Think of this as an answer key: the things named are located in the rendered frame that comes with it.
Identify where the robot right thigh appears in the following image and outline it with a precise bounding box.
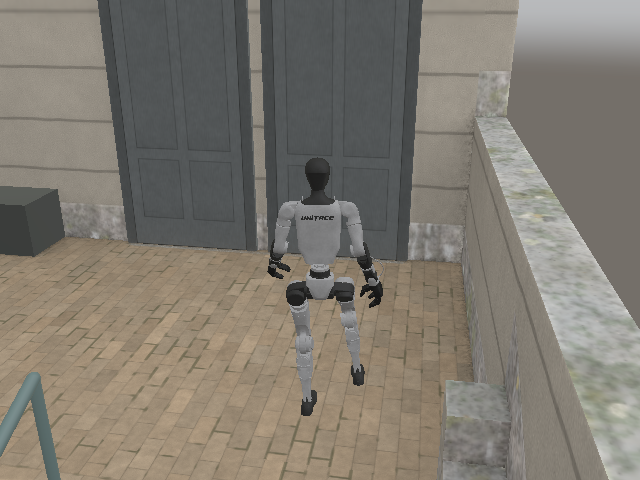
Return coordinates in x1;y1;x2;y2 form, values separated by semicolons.
334;277;355;329

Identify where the left robot upper arm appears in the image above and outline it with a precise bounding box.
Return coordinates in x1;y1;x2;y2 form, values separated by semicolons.
273;201;298;254

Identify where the right robot upper arm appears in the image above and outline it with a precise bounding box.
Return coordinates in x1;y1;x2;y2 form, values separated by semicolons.
339;201;366;257

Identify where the right robot shin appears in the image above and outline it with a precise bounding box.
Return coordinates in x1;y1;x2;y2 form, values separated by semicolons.
345;311;361;373

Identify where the right robot hand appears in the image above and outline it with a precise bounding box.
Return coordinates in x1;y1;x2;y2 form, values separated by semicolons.
360;281;383;308

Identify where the robot left forearm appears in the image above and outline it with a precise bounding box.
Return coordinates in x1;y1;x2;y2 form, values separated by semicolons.
269;239;284;269

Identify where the robot right forearm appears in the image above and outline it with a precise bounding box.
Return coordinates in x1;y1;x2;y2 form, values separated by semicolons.
357;242;380;286

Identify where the left robot hand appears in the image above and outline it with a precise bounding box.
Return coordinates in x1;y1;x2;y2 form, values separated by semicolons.
267;263;291;279

